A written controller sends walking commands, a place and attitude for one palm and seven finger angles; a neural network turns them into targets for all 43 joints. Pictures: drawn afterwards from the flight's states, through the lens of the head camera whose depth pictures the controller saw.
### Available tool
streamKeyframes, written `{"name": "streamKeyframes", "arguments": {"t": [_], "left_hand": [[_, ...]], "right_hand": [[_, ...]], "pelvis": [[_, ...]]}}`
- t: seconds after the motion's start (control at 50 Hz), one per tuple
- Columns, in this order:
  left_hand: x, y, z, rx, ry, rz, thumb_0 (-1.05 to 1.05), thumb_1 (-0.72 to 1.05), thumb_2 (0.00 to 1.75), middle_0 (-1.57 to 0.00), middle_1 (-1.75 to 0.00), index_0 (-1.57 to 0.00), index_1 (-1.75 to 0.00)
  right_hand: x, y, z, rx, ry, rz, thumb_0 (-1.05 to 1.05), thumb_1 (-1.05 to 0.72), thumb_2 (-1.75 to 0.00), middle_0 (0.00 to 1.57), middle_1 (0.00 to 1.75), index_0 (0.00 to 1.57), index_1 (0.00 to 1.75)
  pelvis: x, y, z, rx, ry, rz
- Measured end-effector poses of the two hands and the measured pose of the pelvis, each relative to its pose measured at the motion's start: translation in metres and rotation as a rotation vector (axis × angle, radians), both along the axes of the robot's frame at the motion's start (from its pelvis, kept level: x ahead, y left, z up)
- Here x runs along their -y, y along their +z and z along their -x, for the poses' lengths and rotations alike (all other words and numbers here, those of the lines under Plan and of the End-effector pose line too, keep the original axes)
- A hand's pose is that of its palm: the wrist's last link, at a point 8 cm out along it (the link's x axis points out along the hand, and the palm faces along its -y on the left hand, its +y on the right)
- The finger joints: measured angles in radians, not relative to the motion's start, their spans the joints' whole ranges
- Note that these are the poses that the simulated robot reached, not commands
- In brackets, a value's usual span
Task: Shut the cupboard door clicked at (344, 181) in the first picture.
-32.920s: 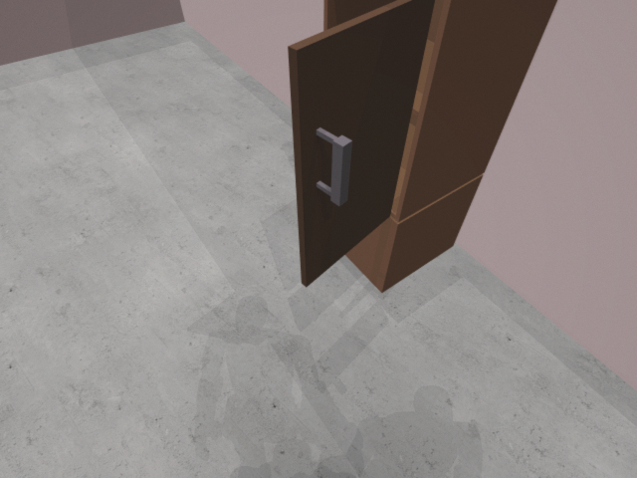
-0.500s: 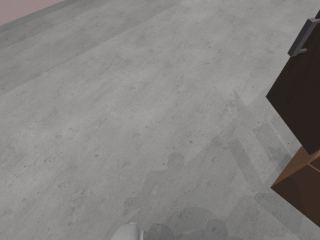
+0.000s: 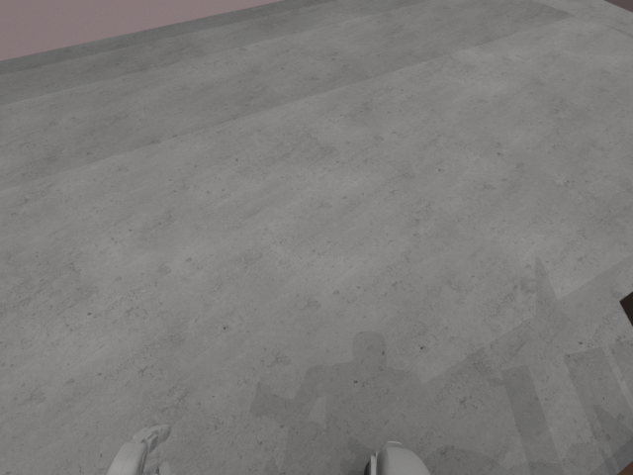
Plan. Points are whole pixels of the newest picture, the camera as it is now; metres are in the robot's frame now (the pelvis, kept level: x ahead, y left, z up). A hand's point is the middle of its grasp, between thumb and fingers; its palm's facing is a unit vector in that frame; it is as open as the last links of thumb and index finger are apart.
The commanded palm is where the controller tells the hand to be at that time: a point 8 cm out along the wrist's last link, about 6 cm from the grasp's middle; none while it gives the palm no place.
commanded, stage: walk to a spot facing it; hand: left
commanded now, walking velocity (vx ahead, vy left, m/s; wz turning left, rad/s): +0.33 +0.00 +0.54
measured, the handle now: out of the picture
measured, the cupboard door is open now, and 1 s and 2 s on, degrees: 61 61 61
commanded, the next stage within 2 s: turn to face it in 0.58 s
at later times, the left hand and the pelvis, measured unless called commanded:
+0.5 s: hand out of the picture +0.10 +0.16 -0.17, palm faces +0.38 -0.90 -0.20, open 7.3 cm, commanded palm none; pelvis +0.19 +0.00 +0.00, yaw +20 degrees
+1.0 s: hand (150, 344) +0.33 +0.30 -0.17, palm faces +0.41 -0.90 -0.16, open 7.4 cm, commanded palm none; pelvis +0.33 +0.10 +0.01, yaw +22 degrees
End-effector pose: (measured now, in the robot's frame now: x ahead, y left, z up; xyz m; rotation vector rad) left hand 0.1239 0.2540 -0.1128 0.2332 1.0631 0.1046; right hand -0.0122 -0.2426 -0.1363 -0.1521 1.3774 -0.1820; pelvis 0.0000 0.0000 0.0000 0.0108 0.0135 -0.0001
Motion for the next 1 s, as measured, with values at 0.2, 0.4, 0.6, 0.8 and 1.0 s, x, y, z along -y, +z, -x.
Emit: {"name": "streamKeyframes", "arguments": {"t": [0.2, 0.4, 0.6, 0.8, 1.0], "left_hand": [[0.043, 0.003, -0.037, 0.009, 0.122, -0.014, 0.00, 0.91, 0.90, -0.20, -0.30, -0.20, -0.30], [0.049, -0.013, 0.025, -0.227, 0.393, 0.051, 0.00, 0.93, 0.90, -0.20, -0.30, -0.20, -0.30], [0.019, -0.054, 0.048, -0.437, 0.565, 0.160, 0.00, 0.91, 0.90, -0.20, -0.30, -0.20, -0.30], [-0.084, -0.026, -0.100, -0.097, 0.567, 0.068, 0.00, 0.91, 0.90, -0.20, -0.30, -0.20, -0.30], [-0.087, -0.026, -0.183, -0.118, 0.479, 0.112, 0.00, 0.91, 0.90, -0.20, -0.30, -0.19, -0.30]], "right_hand": [[0.045, -0.013, -0.110, -0.033, 0.095, -0.019, 0.01, -0.91, -0.90, 0.20, 0.30, 0.20, 0.30], [0.008, 0.013, -0.305, 0.141, 0.335, -0.016, 0.01, -0.91, -0.90, 0.19, 0.30, 0.20, 0.30], [-0.114, 0.010, -0.474, 0.366, 0.588, -0.022, 0.01, -0.91, -0.90, 0.19, 0.30, 0.20, 0.30], [-0.146, 0.024, -0.471, 0.211, 0.595, 0.023, 0.01, -0.91, -0.90, 0.20, 0.30, 0.20, 0.30], [-0.142, 0.015, -0.451, 0.099, 0.423, 0.021, 0.01, -0.92, -0.90, 0.20, 0.30, 0.20, 0.30]], "pelvis": [[0.036, -0.001, -0.080, 0.005, 0.134, -0.013], [0.026, 0.008, -0.156, -0.009, 0.290, 0.015], [-0.042, -0.026, -0.225, 0.010, 0.403, 0.038], [-0.081, 0.003, -0.273, 0.012, 0.480, 0.050], [-0.102, 0.006, -0.329, 0.031, 0.390, 0.032]]}}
